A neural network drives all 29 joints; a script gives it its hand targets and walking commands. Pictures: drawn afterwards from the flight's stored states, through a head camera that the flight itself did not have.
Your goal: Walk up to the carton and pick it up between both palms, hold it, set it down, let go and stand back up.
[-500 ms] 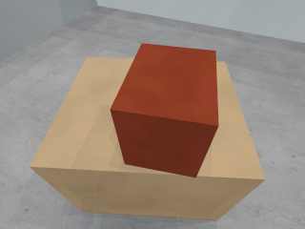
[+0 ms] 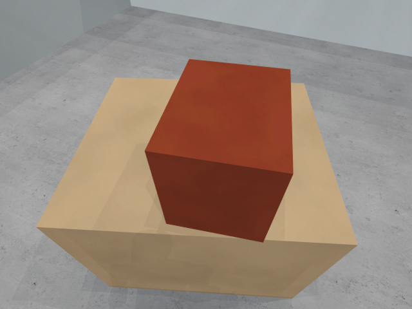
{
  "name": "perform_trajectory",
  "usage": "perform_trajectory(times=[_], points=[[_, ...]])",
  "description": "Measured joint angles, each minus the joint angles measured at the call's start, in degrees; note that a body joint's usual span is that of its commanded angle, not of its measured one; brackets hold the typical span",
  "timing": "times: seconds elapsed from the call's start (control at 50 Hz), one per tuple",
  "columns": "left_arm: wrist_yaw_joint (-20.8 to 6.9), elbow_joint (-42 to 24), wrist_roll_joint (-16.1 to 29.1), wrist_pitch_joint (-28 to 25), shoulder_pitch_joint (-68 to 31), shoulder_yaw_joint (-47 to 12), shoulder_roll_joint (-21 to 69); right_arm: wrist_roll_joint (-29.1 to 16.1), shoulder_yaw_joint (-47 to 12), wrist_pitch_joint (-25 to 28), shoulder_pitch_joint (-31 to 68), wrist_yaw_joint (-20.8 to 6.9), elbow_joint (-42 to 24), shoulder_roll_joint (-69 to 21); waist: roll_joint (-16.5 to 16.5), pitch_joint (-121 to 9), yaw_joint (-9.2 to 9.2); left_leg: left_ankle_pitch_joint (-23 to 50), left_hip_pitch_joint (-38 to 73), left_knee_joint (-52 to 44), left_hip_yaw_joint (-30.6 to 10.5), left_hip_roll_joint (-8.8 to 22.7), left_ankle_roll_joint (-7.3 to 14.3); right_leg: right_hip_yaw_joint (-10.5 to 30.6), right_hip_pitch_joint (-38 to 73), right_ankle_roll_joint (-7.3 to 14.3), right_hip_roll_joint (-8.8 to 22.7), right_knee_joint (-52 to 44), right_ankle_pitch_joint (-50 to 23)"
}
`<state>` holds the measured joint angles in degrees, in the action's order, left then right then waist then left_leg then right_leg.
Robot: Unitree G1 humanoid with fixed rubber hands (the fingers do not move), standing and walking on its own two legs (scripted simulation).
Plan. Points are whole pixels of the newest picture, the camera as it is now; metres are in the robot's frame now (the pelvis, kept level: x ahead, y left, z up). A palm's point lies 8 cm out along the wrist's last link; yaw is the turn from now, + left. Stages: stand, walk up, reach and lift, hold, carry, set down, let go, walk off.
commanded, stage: stand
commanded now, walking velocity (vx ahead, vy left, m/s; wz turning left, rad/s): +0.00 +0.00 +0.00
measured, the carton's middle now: (225, 149) +0.47 -0.04 +0.00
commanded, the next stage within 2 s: none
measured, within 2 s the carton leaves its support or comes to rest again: neither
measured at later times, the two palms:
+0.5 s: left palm out of the picture +0.02 +0.25 -0.13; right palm out of the picture +0.01 -0.24 -0.13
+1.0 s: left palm out of the picture +0.01 +0.25 -0.13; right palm out of the picture +0.01 -0.24 -0.14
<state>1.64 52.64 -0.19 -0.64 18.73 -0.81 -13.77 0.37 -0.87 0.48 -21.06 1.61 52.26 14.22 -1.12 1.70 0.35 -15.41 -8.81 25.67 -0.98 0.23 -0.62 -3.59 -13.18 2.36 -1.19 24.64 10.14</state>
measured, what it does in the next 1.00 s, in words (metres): stands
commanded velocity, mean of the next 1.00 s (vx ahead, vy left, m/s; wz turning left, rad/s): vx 0.00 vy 0.00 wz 0.00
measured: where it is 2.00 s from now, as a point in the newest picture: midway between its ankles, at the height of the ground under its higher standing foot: outside the picture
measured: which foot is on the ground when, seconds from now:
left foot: down 0.00-1.00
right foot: down 0.00-1.00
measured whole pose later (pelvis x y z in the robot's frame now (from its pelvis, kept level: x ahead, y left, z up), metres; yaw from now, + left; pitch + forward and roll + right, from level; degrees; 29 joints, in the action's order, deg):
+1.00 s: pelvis +0.01 +0.00 +0.00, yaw -1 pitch -1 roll +0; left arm 2.4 57.2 0.0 -0.7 19.8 -0.9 -11.8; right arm 0.0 -1.3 0.6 -20.5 2.4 57.0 12.3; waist -0.6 1.2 0.5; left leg -15.4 -6.6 23.2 -0.2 0.2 -0.2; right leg -2.7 -11.7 1.9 -1.2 23.2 10.4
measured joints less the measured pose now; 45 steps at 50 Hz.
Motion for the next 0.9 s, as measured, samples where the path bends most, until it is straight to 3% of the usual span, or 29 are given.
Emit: perform_trajectory(times=[0.9], points=[[0.66,4.24,0.2,-0.07,1.04,-0.08,1.81,-0.39,-0.4,0.16,0.6,0.7,4.25,-1.82,0.49,-0.57,0.11,0.0,2.09,-2.35,0.73,-0.09,0.38,0.8,1.41,-0.44,-0.01,-1.35,0.26]])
